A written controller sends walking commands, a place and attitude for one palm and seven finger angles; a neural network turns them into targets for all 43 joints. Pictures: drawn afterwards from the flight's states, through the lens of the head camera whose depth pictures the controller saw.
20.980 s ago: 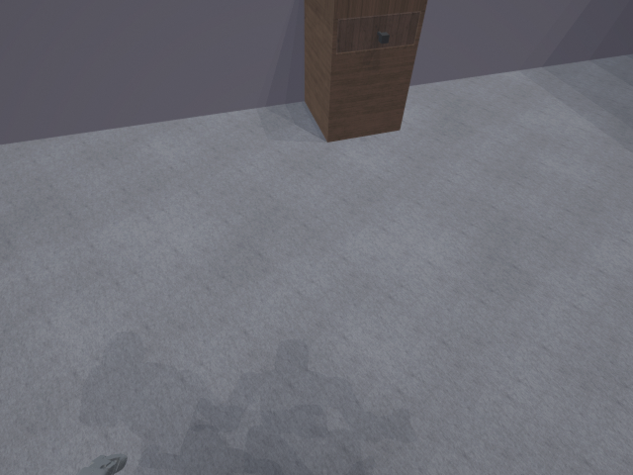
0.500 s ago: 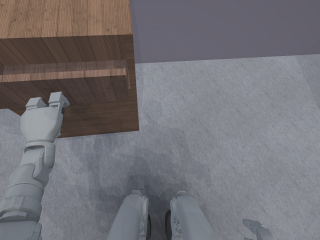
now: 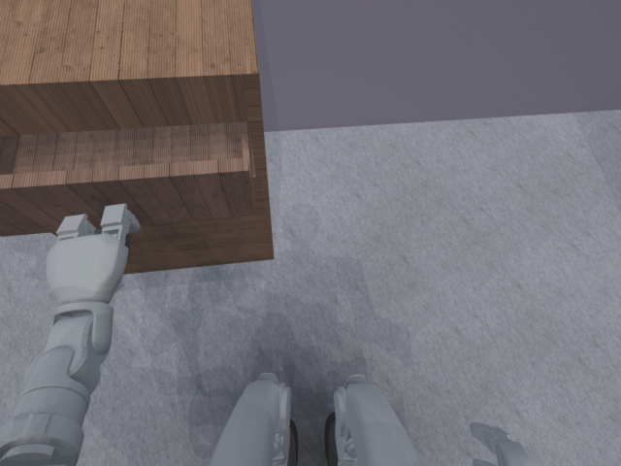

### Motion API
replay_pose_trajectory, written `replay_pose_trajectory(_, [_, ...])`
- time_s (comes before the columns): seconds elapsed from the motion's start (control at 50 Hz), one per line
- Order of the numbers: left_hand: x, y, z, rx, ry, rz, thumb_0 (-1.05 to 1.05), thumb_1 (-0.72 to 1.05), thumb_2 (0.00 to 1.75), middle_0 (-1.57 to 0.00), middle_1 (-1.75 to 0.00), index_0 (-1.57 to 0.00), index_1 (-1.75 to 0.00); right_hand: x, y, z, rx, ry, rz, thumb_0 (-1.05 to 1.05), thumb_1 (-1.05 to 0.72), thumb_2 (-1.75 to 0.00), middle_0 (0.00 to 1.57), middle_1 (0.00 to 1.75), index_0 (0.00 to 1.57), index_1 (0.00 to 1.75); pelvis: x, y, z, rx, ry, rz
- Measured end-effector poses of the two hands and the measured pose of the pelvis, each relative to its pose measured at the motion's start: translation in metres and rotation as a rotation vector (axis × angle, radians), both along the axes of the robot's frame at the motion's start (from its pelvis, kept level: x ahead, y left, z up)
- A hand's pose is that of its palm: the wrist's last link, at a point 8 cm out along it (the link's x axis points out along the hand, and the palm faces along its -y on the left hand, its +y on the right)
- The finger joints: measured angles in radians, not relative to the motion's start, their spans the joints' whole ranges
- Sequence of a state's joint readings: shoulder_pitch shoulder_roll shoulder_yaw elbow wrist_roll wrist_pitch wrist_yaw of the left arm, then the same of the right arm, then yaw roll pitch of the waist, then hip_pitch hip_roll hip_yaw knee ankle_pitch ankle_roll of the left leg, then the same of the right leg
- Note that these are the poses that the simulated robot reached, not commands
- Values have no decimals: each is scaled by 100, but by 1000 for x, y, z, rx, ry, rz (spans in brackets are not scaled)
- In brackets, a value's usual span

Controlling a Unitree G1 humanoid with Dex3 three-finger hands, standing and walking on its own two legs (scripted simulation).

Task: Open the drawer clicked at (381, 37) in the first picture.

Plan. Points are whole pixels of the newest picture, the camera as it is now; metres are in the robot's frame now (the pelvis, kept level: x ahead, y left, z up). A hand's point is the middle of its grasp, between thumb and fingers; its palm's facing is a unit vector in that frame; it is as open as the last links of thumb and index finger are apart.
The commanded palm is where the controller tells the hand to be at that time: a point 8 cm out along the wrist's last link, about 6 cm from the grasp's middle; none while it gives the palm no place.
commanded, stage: pull the drawer open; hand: left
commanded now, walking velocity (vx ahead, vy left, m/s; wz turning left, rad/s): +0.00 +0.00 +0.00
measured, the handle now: (113, 232) +0.40 +0.30 -0.08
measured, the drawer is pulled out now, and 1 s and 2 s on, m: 0.07 0.13 0.20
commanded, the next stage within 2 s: none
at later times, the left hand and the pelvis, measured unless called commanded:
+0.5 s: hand (110, 292) +0.32 +0.29 -0.09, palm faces -0.06 -0.08 -1.00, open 7.1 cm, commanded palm +0.29 +0.28 -0.04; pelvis +0.00 -0.01 +0.00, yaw +1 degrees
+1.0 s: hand (108, 315) +0.29 +0.29 -0.09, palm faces -0.06 -0.09 -0.99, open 7.1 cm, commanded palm +0.26 +0.28 -0.04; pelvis +0.00 -0.01 +0.00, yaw +0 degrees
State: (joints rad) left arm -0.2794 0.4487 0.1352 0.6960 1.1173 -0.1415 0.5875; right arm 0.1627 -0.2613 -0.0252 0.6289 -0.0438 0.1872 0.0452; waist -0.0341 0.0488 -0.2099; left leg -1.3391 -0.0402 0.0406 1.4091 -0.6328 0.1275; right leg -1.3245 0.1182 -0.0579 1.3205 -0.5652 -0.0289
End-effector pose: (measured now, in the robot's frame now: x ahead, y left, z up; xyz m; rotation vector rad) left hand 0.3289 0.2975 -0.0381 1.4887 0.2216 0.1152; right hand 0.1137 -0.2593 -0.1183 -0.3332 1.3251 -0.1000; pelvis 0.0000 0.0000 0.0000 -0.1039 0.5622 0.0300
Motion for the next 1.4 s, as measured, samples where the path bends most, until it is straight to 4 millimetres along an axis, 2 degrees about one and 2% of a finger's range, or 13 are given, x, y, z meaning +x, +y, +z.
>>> replay_pose_trajectory(0.74, [-38, -8, 0, -3, 8, 11, 4, 62, 70, -42, -135, -22, -135, 35, 2, -4, 31, -90, 39, 1, -90, -90, 20, 30, 21, 30, 4, -7, -1, 22, -1, -9])
replay_pose_trajectory(1.4, [-83, -17, 1, 2, 4, 19, 3, 61, 70, -42, -135, -24, -135, 49, 11, -3, 53, -157, 76, 1, -90, -90, 20, 30, 21, 30, -4, -7, -3, 22, -26, 2])
